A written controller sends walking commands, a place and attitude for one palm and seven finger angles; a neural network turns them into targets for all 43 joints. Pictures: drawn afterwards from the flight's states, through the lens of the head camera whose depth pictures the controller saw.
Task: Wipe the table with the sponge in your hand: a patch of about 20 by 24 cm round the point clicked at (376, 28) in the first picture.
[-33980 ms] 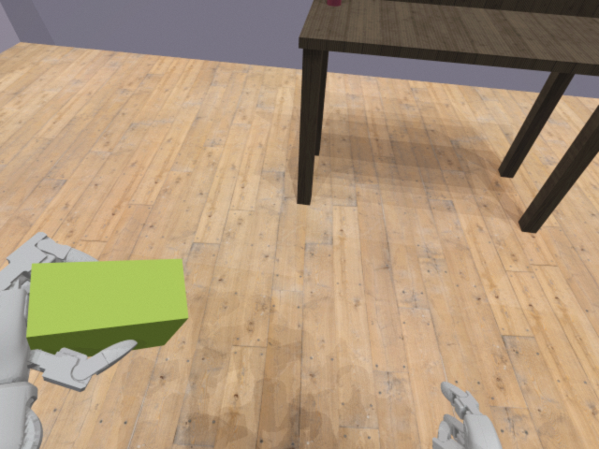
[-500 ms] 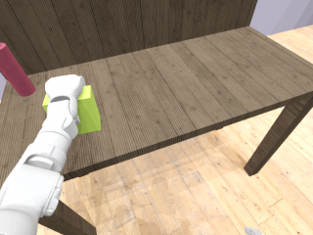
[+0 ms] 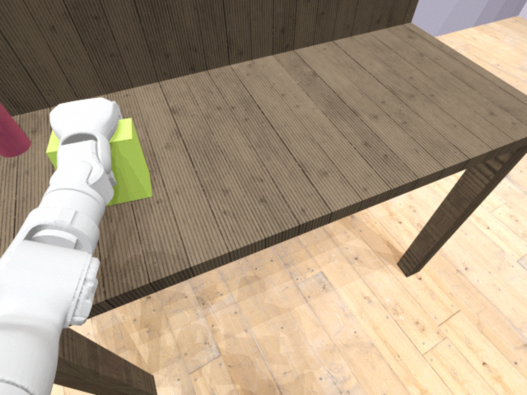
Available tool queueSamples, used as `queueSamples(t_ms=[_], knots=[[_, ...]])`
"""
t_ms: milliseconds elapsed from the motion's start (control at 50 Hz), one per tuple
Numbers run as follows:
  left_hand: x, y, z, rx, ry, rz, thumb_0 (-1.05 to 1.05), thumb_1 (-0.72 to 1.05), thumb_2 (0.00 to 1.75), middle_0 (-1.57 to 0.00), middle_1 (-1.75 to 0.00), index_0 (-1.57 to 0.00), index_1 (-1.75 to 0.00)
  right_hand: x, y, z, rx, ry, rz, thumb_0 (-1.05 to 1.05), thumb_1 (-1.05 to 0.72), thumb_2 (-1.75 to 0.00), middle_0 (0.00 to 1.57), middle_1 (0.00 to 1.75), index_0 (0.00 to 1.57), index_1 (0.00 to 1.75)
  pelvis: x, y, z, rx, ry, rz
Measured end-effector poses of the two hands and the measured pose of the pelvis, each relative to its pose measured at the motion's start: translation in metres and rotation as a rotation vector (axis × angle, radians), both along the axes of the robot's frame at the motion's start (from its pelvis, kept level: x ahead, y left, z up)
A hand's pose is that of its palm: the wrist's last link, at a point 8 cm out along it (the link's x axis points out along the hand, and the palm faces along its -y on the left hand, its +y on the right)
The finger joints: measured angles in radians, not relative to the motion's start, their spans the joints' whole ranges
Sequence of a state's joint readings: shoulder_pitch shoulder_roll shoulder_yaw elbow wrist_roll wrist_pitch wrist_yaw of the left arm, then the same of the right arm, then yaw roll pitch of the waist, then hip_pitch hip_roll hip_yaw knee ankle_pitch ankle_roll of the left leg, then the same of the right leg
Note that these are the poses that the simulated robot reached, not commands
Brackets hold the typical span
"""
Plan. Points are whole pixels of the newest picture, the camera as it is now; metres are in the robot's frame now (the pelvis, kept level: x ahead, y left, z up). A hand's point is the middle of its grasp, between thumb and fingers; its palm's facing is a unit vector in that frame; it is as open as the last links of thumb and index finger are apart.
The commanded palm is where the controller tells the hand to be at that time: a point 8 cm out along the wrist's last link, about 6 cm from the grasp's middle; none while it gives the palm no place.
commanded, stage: wipe forward along the middle lane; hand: left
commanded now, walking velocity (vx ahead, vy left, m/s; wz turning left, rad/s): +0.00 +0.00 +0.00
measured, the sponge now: (109, 175) +0.46 +0.27 +0.06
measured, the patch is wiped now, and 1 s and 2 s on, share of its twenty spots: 0.75 0.80 0.90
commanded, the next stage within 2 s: slide back across to the first lane in 0.20 s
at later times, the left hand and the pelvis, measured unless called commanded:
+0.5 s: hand (93, 133) +0.50 +0.28 +0.12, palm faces -0.07 +0.01 -1.00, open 10.3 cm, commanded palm +0.48 +0.30 +0.17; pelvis +0.01 +0.01 +0.00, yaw -1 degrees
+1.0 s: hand (42, 146) +0.47 +0.35 +0.12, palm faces -0.12 +0.03 -0.99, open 10.3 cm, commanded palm +0.45 +0.35 +0.18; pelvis +0.03 +0.02 +0.00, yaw +1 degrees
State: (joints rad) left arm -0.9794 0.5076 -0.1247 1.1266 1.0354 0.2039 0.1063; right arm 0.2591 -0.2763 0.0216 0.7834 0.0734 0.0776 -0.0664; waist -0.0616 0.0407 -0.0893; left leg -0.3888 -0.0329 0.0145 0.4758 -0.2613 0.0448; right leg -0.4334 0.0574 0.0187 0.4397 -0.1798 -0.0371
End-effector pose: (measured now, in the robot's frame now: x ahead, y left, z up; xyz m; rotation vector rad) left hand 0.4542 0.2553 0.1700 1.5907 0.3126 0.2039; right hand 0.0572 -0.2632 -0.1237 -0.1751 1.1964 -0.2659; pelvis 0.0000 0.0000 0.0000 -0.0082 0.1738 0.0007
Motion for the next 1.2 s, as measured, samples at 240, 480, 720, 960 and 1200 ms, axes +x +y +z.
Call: queueSamples(t_ms=[240, 480, 720, 960, 1200], knots=[[0.022, 0.006, 0.002, 0.012, 0.012, 0.025, 0.01, -0.54, 1.04, -0.73, -1.27, -0.74, -1.3, -0.015, 0.011, -0.003, 0.003, 0.044, -0.02, 0.0, -0.91, -0.9, 0.2, 0.29, 0.2, 0.3, 0.003, 0.008, -0.003, -0.006, 0.039, 0.004], [0.034, 0.019, 0.003, -0.016, 0.0, 0.018, 0.01, -0.54, 1.04, -0.73, -1.27, -0.74, -1.3, -0.041, 0.012, -0.002, -0.001, 0.112, -0.071, 0.0, -0.91, -0.9, 0.2, 0.29, 0.2, 0.3, 0.011, 0.012, -0.003, -0.012, 0.051, -0.018], [0.017, 0.051, 0.004, -0.015, -0.009, 0.051, 0.01, -0.53, 1.04, -0.72, -1.27, -0.73, -1.31, -0.004, 0.013, 0.002, 0.008, 0.063, -0.046, 0.0, -0.91, -0.9, 0.2, 0.29, 0.2, 0.3, 0.023, 0.016, 0.002, -0.016, 0.011, -0.019], [0.004, 0.083, 0.008, 0.002, 0.044, 0.05, 0.01, -0.53, 1.04, -0.71, -1.28, -0.73, -1.32, 0.062, 0.017, 0.011, -0.02, -0.038, 0.046, 0.0, -0.91, -0.9, 0.2, 0.29, 0.2, 0.3, 0.029, 0.019, 0.003, -0.017, 0.001, 0.011], [-0.009, 0.089, 0.005, 0.015, 0.015, 0.013, 0.0, -0.52, 1.04, -0.71, -1.29, -0.72, -1.32, 0.059, 0.023, 0.005, 0.005, 0.014, 0.061, 0.0, -0.91, -0.9, 0.2, 0.29, 0.2, 0.3, 0.032, 0.022, 0.003, -0.018, 0.001, 0.015]])
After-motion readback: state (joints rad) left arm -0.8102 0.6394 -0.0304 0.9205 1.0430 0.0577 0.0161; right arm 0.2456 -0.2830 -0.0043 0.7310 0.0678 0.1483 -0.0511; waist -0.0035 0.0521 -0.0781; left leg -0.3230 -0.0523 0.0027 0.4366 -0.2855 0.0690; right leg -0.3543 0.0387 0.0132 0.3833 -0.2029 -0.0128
